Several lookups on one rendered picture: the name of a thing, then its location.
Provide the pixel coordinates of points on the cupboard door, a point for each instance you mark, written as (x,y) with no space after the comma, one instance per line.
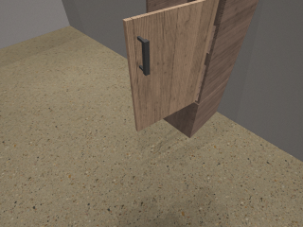
(178,37)

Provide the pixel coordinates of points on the handle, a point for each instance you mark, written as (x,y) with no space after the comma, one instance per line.
(145,55)

